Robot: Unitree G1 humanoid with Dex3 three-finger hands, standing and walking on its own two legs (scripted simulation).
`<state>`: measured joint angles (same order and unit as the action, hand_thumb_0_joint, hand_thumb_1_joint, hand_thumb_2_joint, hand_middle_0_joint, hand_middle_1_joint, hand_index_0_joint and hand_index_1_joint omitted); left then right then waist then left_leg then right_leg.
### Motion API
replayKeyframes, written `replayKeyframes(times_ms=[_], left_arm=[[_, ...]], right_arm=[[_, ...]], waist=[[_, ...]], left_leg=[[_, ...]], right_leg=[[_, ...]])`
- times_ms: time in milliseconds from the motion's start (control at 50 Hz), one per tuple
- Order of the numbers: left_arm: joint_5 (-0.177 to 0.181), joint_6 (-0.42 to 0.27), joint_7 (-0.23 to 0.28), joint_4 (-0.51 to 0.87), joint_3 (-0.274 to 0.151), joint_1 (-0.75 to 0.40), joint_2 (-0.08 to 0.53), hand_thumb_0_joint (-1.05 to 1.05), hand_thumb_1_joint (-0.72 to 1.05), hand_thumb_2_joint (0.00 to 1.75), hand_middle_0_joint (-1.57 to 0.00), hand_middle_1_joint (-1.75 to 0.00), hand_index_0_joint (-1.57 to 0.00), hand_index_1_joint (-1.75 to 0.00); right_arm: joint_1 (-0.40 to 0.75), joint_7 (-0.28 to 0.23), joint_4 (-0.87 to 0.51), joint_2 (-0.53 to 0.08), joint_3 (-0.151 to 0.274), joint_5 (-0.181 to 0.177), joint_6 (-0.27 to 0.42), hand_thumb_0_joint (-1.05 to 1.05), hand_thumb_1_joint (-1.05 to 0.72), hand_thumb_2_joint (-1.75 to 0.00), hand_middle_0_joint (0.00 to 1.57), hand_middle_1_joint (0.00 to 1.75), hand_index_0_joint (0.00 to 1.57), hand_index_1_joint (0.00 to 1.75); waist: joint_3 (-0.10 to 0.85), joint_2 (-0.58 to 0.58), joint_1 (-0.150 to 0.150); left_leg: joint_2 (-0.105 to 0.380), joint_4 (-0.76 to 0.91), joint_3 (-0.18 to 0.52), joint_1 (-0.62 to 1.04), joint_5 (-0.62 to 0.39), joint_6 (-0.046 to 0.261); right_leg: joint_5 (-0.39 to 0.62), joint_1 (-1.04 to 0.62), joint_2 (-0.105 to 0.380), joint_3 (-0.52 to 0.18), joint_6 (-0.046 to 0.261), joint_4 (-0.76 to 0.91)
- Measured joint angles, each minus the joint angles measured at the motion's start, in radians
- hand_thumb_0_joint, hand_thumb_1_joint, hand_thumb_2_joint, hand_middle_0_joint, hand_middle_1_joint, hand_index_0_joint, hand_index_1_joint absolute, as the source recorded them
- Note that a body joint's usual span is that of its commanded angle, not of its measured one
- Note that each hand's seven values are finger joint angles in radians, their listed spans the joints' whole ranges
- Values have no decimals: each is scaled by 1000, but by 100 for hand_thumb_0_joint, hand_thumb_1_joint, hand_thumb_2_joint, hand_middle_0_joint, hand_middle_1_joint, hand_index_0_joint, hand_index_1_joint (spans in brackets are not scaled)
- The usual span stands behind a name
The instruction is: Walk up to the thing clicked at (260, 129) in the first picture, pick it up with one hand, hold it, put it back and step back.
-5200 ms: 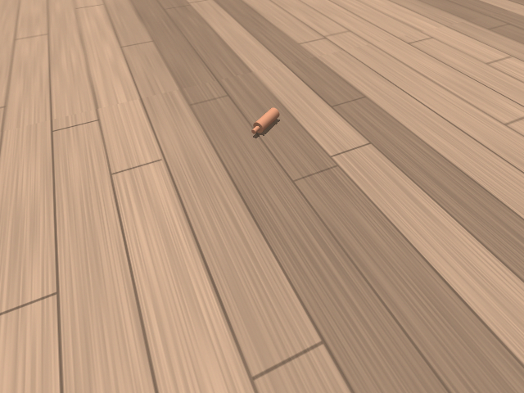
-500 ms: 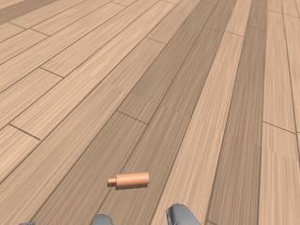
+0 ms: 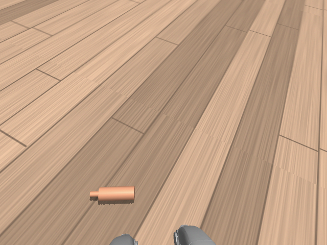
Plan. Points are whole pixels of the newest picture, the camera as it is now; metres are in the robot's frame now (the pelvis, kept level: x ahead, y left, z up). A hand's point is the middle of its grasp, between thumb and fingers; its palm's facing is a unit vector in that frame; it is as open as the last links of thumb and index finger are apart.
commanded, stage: walk up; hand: left
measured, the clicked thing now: (112, 193) +0.46 +0.24 -0.70
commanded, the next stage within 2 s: stand in 1.86 s
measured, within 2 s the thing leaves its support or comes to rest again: neither
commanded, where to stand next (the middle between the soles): +0.09 -0.01 m, yaw +2 degrees
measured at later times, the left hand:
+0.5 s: hand out of the picture +0.05 +0.20 -0.13, palm faces +0.03 -0.88 -0.47, open 7.4 cm
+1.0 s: hand out of the picture +0.09 +0.23 -0.13, palm faces +0.00 -0.92 -0.40, open 7.4 cm
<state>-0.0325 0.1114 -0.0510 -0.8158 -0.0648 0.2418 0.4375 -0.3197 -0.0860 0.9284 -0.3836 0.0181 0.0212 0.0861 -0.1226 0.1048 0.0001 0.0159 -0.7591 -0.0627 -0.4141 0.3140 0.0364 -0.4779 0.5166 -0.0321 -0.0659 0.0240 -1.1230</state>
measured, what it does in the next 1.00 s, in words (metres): steps on the spot: right foot, then left foot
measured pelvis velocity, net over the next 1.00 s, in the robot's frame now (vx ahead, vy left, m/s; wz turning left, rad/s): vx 0.02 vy -0.05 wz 0.04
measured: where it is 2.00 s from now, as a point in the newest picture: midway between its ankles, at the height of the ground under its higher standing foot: outside the picture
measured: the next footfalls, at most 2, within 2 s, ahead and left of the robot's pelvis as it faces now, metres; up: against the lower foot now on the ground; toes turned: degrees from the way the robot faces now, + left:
right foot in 0.12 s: +0.07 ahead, -0.21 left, +0.00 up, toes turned +2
left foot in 0.52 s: +0.06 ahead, +0.06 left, +0.00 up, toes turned +3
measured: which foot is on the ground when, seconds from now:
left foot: down 0.00-0.14, up 0.16-0.50, down 0.52-1.00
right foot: up 0.00-0.10, down 0.12-1.00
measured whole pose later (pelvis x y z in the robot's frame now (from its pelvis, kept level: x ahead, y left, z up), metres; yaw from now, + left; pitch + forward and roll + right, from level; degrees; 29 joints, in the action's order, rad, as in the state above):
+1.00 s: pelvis +0.02 -0.05 +0.02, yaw +2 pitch -2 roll -1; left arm 0.00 -0.05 0.02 -1.07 0.00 0.12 0.41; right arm -0.08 0.03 1.07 -0.35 0.02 0.00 -0.02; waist -0.09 0.01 0.00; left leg 0.02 -0.62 -0.01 -0.27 0.32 0.01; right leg -0.29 0.24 0.03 -0.03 -0.05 -0.56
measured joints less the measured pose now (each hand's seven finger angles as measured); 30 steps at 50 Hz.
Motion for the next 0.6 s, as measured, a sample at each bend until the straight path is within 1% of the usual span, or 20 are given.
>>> replayKeyframes(times_ms=[40,80,100,120,140,160,200,220,260,300,400,480,500,520,540,560,580,600], left_arm=[[9,-12,-3,-15,-4,-3,1,1,91,90,-20,-30,-21,-30],[20,-32,-5,-34,-6,1,3,1,91,90,-20,-30,-21,-30],[24,-45,-3,-45,-7,5,3,1,91,90,-20,-30,-21,-30],[26,-59,2,-55,-7,11,5,1,91,90,-20,-30,-21,-30],[24,-74,12,-68,-9,9,0,1,91,90,-20,-30,-21,-30],[19,-86,23,-81,-8,5,-9,1,91,90,-20,-30,-21,-30],[13,-101,37,-103,5,4,-23,1,91,90,-20,-30,-21,-30],[12,-108,41,-113,12,2,-34,1,91,90,-20,-30,-21,-30],[11,-125,46,-128,23,-5,-53,1,91,90,-20,-30,-21,-30],[11,-142,51,-135,29,-9,-64,1,91,90,-20,-30,-21,-30],[15,-171,76,-130,31,-5,-58,1,90,90,-21,-30,-21,-30],[21,-172,92,-119,29,-6,-33,1,90,90,-21,-30,-21,-30],[23,-170,94,-117,30,-6,-26,1,90,90,-21,-30,-21,-30],[25,-167,94,-117,31,-7,-18,1,90,90,-21,-30,-21,-30],[27,-162,95,-120,32,-14,-8,1,90,90,-21,-30,-21,-30],[30,-156,96,-126,33,-21,-2,1,90,90,-20,-30,-21,-30],[34,-151,98,-133,35,-26,-2,1,90,90,-20,-30,-21,-30],[35,-147,98,-143,39,-30,-3,1,90,90,-20,-30,-21,-30]], right_arm=[[10,11,-6,-7,3,4,-8,0,-90,-90,21,30,21,30],[24,29,-9,-19,6,15,-21,0,-90,-90,21,30,21,30],[31,38,-12,-27,8,18,-29,0,-90,-90,21,30,21,30],[35,47,-14,-36,9,21,-39,0,-90,-90,21,30,21,30],[45,52,-14,-46,12,21,-51,0,-90,-90,21,30,21,30],[56,54,-9,-53,17,17,-65,0,-90,-90,21,30,21,30],[81,55,7,-56,23,8,-89,0,-90,-90,21,30,20,30],[94,57,15,-60,26,1,-92,0,-90,-90,21,30,20,30],[116,61,26,-68,30,-12,-89,0,-90,-90,21,30,20,30],[135,68,30,-70,34,-14,-89,0,-91,-90,21,30,20,30],[184,87,21,-54,40,-1,-109,0,-91,-90,20,30,20,30],[216,101,6,-36,42,2,-111,0,-91,-90,20,30,20,30],[222,104,5,-33,42,1,-109,0,-91,-90,20,30,20,30],[228,106,4,-28,43,1,-105,0,-91,-90,20,30,20,30],[237,106,7,-17,45,3,-100,0,-91,-90,20,30,20,30],[244,107,9,-8,43,5,-97,0,-91,-90,20,30,20,30],[245,110,7,-4,40,2,-94,0,-91,-90,20,30,20,30],[245,113,7,0,37,-2,-93,0,-91,-90,21,30,20,30]], waist=[[5,-6,9],[18,-19,16],[26,-29,18],[37,-38,18],[36,-61,17],[33,-85,17],[44,-96,3],[44,-103,-3],[41,-119,-10],[35,-129,-14],[13,-135,-23],[-4,-125,-28],[-6,-122,-27],[-7,-117,-26],[-16,-96,-28],[-21,-82,-31],[-20,-84,-31],[-15,-92,-30]], left_leg=[[26,2,19,-3,0,-10],[54,-9,37,-10,12,-14],[68,-25,49,-18,24,-15],[81,-53,61,-32,42,-12],[103,-92,84,-47,63,-6],[108,-127,119,-59,94,1],[69,-182,157,-75,168,0],[50,-201,162,-78,177,-2],[29,-211,146,-78,165,-2],[16,-211,123,-72,152,0],[10,-174,93,-44,139,-6],[15,-74,80,1,126,-4],[14,-30,76,20,103,0],[10,25,72,43,58,-3],[-5,46,62,55,32,-25],[-14,50,52,59,26,-39],[-12,41,52,56,31,-43],[-6,29,54,52,39,-41]], right_leg=[[17,-2,31,-15,-6,19],[6,-46,63,-13,-14,132],[20,-83,73,-6,-18,214],[42,-125,76,1,-26,301],[68,-140,58,17,-52,322],[63,-141,39,37,-58,305],[49,-131,32,42,-49,279],[50,-135,31,43,-43,284],[59,-148,34,47,-35,306],[68,-160,40,53,-29,329],[91,-172,51,58,-23,373],[95,-160,68,61,-30,374],[92,-154,73,62,-35,366],[86,-146,80,62,-40,353],[79,-140,97,52,-47,337],[81,-134,106,40,-46,325],[77,-133,102,40,-37,322],[53,-137,91,47,-28,325]])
